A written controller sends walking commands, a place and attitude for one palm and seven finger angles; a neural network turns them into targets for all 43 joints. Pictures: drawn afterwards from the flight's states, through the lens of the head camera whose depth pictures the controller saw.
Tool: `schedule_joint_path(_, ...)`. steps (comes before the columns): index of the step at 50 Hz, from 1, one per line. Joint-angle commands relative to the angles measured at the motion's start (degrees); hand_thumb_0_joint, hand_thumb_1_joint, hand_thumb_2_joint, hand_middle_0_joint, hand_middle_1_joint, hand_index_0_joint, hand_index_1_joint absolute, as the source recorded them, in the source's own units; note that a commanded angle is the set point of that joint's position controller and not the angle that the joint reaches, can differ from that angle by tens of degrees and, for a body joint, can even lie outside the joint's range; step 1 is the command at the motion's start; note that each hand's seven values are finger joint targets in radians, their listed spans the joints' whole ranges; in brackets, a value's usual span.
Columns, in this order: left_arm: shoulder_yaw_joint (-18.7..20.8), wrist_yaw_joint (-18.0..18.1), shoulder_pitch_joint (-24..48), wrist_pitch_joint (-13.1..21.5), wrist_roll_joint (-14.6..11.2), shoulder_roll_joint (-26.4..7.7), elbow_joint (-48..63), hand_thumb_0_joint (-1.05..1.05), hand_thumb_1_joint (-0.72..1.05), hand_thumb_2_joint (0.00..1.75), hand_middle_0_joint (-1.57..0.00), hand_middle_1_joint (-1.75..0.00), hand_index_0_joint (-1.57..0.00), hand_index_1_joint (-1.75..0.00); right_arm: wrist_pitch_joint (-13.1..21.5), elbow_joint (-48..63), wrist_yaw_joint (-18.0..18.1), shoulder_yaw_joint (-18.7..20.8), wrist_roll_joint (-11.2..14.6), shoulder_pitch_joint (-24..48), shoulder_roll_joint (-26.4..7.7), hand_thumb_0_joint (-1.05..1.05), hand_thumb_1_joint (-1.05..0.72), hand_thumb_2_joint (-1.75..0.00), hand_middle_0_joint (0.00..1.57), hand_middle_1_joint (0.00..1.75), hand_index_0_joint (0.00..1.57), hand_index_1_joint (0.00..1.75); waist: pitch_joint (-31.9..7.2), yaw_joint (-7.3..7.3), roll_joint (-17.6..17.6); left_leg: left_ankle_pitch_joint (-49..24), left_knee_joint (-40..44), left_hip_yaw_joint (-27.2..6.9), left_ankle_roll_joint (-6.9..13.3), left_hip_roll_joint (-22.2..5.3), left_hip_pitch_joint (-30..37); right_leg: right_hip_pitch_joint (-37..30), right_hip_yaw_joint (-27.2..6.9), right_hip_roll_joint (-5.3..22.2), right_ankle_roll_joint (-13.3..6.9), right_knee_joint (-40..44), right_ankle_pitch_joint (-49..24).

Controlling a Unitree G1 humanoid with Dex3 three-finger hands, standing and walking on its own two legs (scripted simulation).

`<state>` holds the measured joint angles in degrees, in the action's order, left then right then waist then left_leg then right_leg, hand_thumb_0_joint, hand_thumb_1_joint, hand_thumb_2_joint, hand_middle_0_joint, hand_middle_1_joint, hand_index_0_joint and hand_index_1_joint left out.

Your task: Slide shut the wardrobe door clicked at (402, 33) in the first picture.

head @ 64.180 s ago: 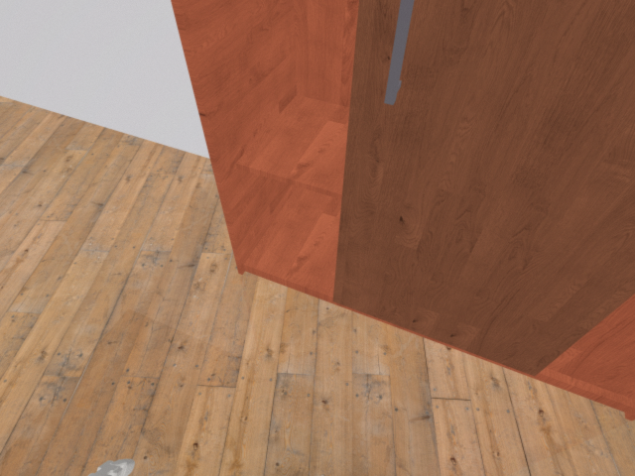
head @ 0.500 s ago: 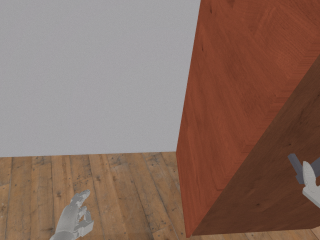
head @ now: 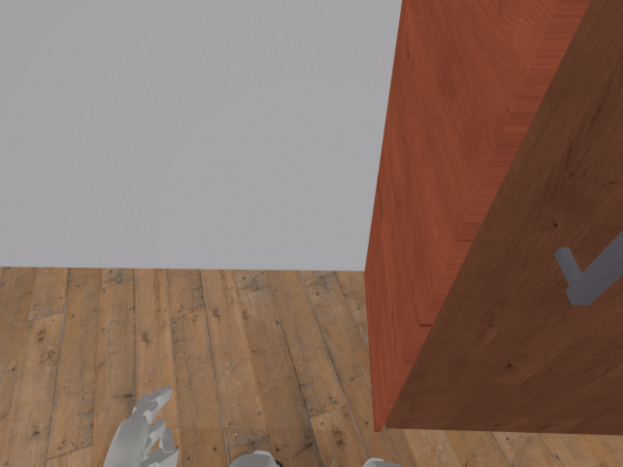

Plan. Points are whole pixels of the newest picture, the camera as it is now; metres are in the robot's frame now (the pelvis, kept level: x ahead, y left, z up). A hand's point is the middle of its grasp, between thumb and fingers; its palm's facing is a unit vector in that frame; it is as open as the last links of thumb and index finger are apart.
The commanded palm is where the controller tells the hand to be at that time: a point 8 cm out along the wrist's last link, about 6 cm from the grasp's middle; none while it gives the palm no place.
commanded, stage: step back with the hand held close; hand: right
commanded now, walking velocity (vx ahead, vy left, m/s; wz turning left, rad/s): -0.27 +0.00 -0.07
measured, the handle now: out of the picture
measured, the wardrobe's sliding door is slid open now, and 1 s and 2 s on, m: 0.00 0.00 0.00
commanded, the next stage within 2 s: stop stepping back and stand still in 0.58 s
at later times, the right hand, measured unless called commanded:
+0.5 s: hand out of the picture +0.12 -0.28 +0.19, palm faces +0.41 +0.74 -0.54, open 7.4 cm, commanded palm +0.06 -0.31 +0.20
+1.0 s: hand out of the picture +0.01 -0.31 +0.19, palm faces +0.48 +0.77 -0.42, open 7.4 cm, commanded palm -0.04 -0.33 +0.20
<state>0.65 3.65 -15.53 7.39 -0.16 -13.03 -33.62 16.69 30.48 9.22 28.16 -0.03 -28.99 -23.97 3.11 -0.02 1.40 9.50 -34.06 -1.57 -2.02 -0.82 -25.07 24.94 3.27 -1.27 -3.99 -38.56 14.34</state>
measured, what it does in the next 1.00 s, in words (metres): walks backwards: left foot, then right foot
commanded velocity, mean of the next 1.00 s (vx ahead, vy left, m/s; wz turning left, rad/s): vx -0.17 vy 0.02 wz -0.04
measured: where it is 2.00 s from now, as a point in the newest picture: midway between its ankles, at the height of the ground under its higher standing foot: outside the picture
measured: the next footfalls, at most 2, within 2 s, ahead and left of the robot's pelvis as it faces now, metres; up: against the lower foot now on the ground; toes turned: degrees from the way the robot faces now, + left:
left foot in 0.14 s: -0.01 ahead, +0.14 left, +0.00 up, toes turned -4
right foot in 0.62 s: -0.04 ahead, -0.12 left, +0.00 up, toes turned -3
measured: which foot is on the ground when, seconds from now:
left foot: down 0.00-0.00, up 0.02-0.12, down 0.14-0.62, up 0.64-0.90, down 0.92-1.00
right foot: down 0.00-0.44, up 0.46-0.60, down 0.62-0.92, up 0.94-1.00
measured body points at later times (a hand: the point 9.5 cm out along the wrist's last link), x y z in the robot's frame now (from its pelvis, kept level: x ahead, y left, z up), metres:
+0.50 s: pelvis -0.08 -0.01 +0.01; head -0.04 -0.03 +0.46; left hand +0.13 +0.22 -0.05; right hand +0.09 -0.31 +0.22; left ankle -0.05 +0.14 -0.72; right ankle +0.03 -0.08 -0.70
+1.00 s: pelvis -0.18 -0.04 +0.02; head -0.20 -0.05 +0.47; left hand -0.03 +0.19 -0.07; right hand -0.02 -0.35 +0.22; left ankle -0.22 +0.09 -0.72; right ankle -0.13 -0.13 -0.69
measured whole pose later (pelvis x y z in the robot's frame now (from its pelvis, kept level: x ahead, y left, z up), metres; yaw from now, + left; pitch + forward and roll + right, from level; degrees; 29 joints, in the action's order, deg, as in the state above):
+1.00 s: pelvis -0.18 -0.04 +0.02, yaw +1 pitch +1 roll +1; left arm -1.3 2.9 -14.5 5.5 0.1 -10.8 -37.8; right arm 9.1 26.4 8.9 24.5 2.6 -28.8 -23.9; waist -3.6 -1.5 0.2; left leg 15.8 -25.6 1.7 1.0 0.2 -10.1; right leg 27.8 1.4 0.0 0.6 -45.9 18.4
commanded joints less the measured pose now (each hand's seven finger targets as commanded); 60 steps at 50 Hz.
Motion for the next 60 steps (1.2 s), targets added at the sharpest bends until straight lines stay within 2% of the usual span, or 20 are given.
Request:
schedule_joint_path(1, 3.04, 1.1, 6.62, 4.85, -0.04, -8.36, 9.52, 0.0, 0.9, 0.9, -0.2, -0.3, -0.2, -0.3, 3.4, 10.03, 1.52, 7.01, -0.9, 5.34, -9.42, 0.0, -0.9, -0.9, 0.2, 0.3, 0.2, 0.3, -8.23, -0.87, -16.04, 5.04, -17.06, -0.48, 0.15, 3.67, 22.16, 19.87, -23.13, 17.29, -5.62, 28.62, 29.44)
schedule_joint_path(8, 2.66, -0.36, 6.36, 5.84, 0.78, -6.89, 6.64, 0.0, 0.9, 0.9, -0.2, -0.3, -0.2, -0.3, 4.86, 8.39, -0.14, 3.96, 0.18, 5.42, -8.5, 0.0, -0.9, -0.9, 0.2, 0.3, 0.2, 0.3, -6.2, -0.62, -4.64, -2.16, 7.32, -6.2, 3.99, -1.11, 10.94, 1.95, -13.93, 9.6, -0.96, 13.35, 2.32)
schedule_joint_path(11, 2.64, -0.18, 6.91, 5.34, 0.44, -5.7, 5.4, 0.0, 0.9, 0.9, -0.2, -0.3, -0.2, -0.3, 5.26, 11.18, -0.01, 2.3, 0.77, 7.92, -9.54, 0.0, -0.9, -0.9, 0.2, 0.3, 0.2, 0.3, -19.1, -0.08, -2.86, -24.14, 4.59, -7.64, 3.86, -4.9, 7.56, -18.17, -6.46, 6.57, 2.75, 6.99, -26.44)
schedule_joint_path(19, 3.36, -0.02, 10.37, 1.81, 0.6, -6.8, 10.69, 0.0, 0.9, 0.9, -0.2, -0.3, -0.2, -0.3, 2.35, 10.71, -0.83, 10.22, 2.91, -4.26, -12.82, 0.0, -0.9, -0.9, 0.2, 0.3, 0.2, 0.3, -11.28, -1.69, -10.81, 11.15, 1.57, -1.33, 4.1, 3.4, 17.12, 6.64, -15.32, 12.41, -0.23, 25.55, 18.18)
schedule_joint_path(21, 3.67, 0.0, 8.81, 1.08, 0.01, -6.14, 10.46, 0.0, 0.9, 0.9, -0.2, -0.3, -0.2, -0.3, 1.65, 9.87, -0.78, 9.98, 3.33, -4.93, -13.17, 0.0, -0.9, -0.9, 0.2, 0.3, 0.2, 0.3, -11.34, -1.21, -2.71, 20.03, 12.38, -8.4, 7.26, -2.02, 7.9, 1.58, -8.9, 6.12, 2.72, 13.66, 16.32)
schedule_joint_path(22, 3.93, -0.25, 7.03, 0.96, -0.62, -5.46, 9.46, 0.0, 0.9, 0.9, -0.2, -0.3, -0.2, -0.3, 1.28, 9.83, -0.4, 7.69, 3.49, -3.91, -12.23, 0.0, -0.9, -0.9, 0.2, 0.3, 0.2, 0.3, -10.95, -0.42, 7.07, 23.71, 21.95, -19.95, 11.6, -12.41, -5.14, -7.48, -4.32, 0.76, 5.5, -4.37, 9.11)
schedule_joint_path(24, 3.5, -0.91, 7.02, 0.31, 0.07, -5.02, 7.7, 0.0, 0.9, 0.9, -0.2, -0.3, -0.2, -0.3, -0.27, 8.77, 0.44, 4.84, 2.34, -0.04, -11.2, 0.0, -0.9, -0.9, 0.2, 0.3, 0.2, 0.3, -8.17, -0.63, 11.5, 3.63, 22.08, -21.12, 15.3, -21.05, -8.34, -4.57, -5.91, 0.0, 5.41, -25.13, 11.11)
schedule_joint_path(28, 1.5, 0.7, 7.78, 0.71, 0.63, -4.73, 6.68, 0.0, 0.9, 0.9, -0.2, -0.3, -0.2, -0.3, -1.4, 8.06, 1.04, 2.29, -0.02, 6.22, -10.74, 0.0, -0.9, -0.9, 0.2, 0.3, 0.2, 0.3, -6.79, 0.98, 3.44, -30.84, 5.3, -6.73, 6.68, -11.06, 4.66, -6.92, -3.1, 1.29, 4.7, 7.46, 4.26)
schedule_joint_path(29, 1.67, 1.25, 7.72, 0.91, 0.32, -5.44, 6.69, 0.0, 0.9, 0.9, -0.2, -0.3, -0.2, -0.3, -0.97, 10.02, 1.2, 1.72, -0.08, 7.28, -10.78, 0.0, -0.9, -0.9, 0.2, 0.3, 0.2, 0.3, -9.07, 0.91, -3.41, -28.23, -0.11, -4.12, 4.29, -7.26, 7.73, -9.81, -1.78, 1.95, 4.81, 18.05, -7.85)
schedule_joint_path(30, 2.65, 1.33, 8.03, 1.46, 0.09, -7.61, 8.28, 0.0, 0.9, 0.9, -0.2, -0.3, -0.2, -0.3, 0.11, 14.41, 1.29, 2.38, -0.14, 8.73, -11.77, 0.0, -0.9, -0.9, 0.2, 0.3, 0.2, 0.3, -12.06, -0.72, -15.49, -14.13, -7.74, -1.05, 1.24, -1.15, 7.38, -10.6, -12.05, 11.73, 1.63, 19.63, -27.06)
schedule_joint_path(32, 3.48, 0.4, 6.07, 3.2, 0.13, -5.67, 8.32, 0.0, 0.9, 0.9, -0.2, -0.3, -0.2, -0.3, 1.14, 10.88, 1.13, 4.62, 1.15, 0.83, -11.22, 0.0, -0.9, -0.9, 0.2, 0.3, 0.2, 0.3, -17.31, -1.76, -15.86, 20.14, -23.72, -1.29, 1.53, 2.96, -0.76, -17.29, -16.31, 19.73, -4.25, 16.83, -41.44)
schedule_joint_path(33, 3.71, -0.08, 6.83, 4.05, 0.79, -6.42, 8.43, 0.0, 0.9, 0.9, -0.2, -0.3, -0.2, -0.3, 1.21, 16.62, 0.81, 4.58, 2.34, 2.01, -11.62, 0.0, -0.9, -0.9, 0.2, 0.3, 0.2, 0.3, -17.56, -1.18, -17.2, 23.62, -30.22, -2.64, 0.96, 3.68, -1.01, -13.81, -21.43, 21.4, -5.24, 18.61, -37.36)
schedule_joint_path(38, 3.43, -1.62, 6.22, 5.38, -0.02, -5.81, 6.93, 0.0, 0.9, 0.9, -0.2, -0.3, -0.2, -0.3, -0.54, 18.99, 1.4, 4.78, 2.42, -2.6, -9.66, 0.0, -0.9, -0.9, 0.2, 0.3, 0.2, 0.3, -14.97, -0.27, -13.55, 16.83, -19.04, 1.9, 0.93, 2.0, 1.49, -14.04, -15.09, 17.0, -3.41, 21.25, -8.95)
schedule_joint_path(40, 2.19, -1.06, 7.26, 4.25, 0.29, -5.34, 7.07, 0.0, 0.9, 0.9, -0.2, -0.3, -0.2, -0.3, -2.53, 15.07, 1.78, 4.99, 2.58, -2.71, -9.62, 0.0, -0.9, -0.9, 0.2, 0.3, 0.2, 0.3, -11.36, 0.01, -15.4, 18.43, -8.34, 5.14, 1.96, 3.04, 9.92, -6.14, -14.68, 14.85, -1.1, 29.87, 17.55)
schedule_joint_path(43, 1.6, 0.23, 8.21, 1.94, 0.82, -5.81, 7.09, 0.0, 0.9, 0.9, -0.2, -0.3, -0.2, -0.3, -5.25, 7.11, 1.35, 3.77, 2.21, -1.33, -9.46, 0.0, -0.9, -0.9, 0.2, 0.3, 0.2, 0.3, -7.7, -0.04, -13.15, 16.66, 12.36, 8.14, 4.35, 3.92, 24.51, 2.94, -8.79, 8.49, 4.55, 28.34, 23.39)
schedule_joint_path(46, 1.73, 0.05, 7.54, 0.48, 1.33, -6.22, 6.01, 0.0, 0.9, 0.9, -0.2, -0.3, -0.2, -0.3, -5.16, 5.75, 0.62, 5.74, 3.2, 2.57, -13.25, 0.0, -0.9, -0.9, 0.2, 0.3, 0.2, 0.3, -7.28, -0.46, 8.14, 17.11, 28.13, -16.66, 14.18, -18.89, 5.06, -3.36, -2.82, 1.58, 5.12, -11.07, 4.72)
schedule_joint_path(48, 2.06, 0.05, 5.73, 1.35, -0.29, -6.28, 4.82, 0.0, 0.9, 0.9, -0.2, -0.3, -0.2, -0.3, -5.54, 2.63, 0.46, 0.44, 3.17, 7.18, -8.08, 0.0, -0.9, -0.9, 0.2, 0.3, 0.2, 0.3, -5.65, 0.88, 12.09, 18.61, 24.16, -12.87, 13.53, -17.29, 5.85, 1.52, -5.4, 2.89, 4.87, -17.13, 6.41)
schedule_joint_path(53, 1.56, 1.68, 8.08, 2.03, 0.48, -5.86, 4.71, 0.0, 0.9, 0.9, -0.2, -0.3, -0.2, -0.3, -4.82, 5.22, 1.51, -0.3, 1.32, 8.81, -9.0, 0.0, -0.9, -0.9, 0.2, 0.3, 0.2, 0.3, -3.91, 0.49, 0.3, 17.9, 14.49, -3.6, 8.51, -9.86, 4.16, -11.7, 0.68, 3.26, 2.81, 10.58, 4.02)
schedule_joint_path(57, 1.47, 1.49, 7.56, 3.06, 0.85, -6.01, 5.55, 0.0, 0.9, 0.9, -0.2, -0.3, -0.2, -0.3, -2.82, 12.28, 1.65, 2.67, 1.61, 8.39, -11.52, 0.0, -0.9, -0.9, 0.2, 0.3, 0.2, 0.3, -5.67, 1.17, -20.15, 21.63, -16.0, 3.03, 2.08, 2.14, -0.09, -11.75, -30.36, 19.48, -3.74, 30.6, 17.49)
schedule_joint_path(60, 1.36, 0.09, 7.13, 3.67, 1.07, -5.21, 5.29, 0.0, 0.9, 0.9, -0.2, -0.3, -0.2, -0.3, -2.77, 11.62, 1.55, 2.68, 0.64, 5.35, -10.02, 0.0, -0.9, -0.9, 0.2, 0.3, 0.2, 0.3, -3.41, -0.34, -13.79, 16.45, -12.06, 3.0, 2.92, -0.35, 5.76, -5.16, -19.23, 16.89, -3.53, 29.35, 14.99)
